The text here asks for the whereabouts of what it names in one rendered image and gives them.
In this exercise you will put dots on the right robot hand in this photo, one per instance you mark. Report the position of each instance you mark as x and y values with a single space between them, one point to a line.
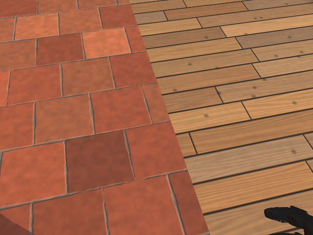
294 216

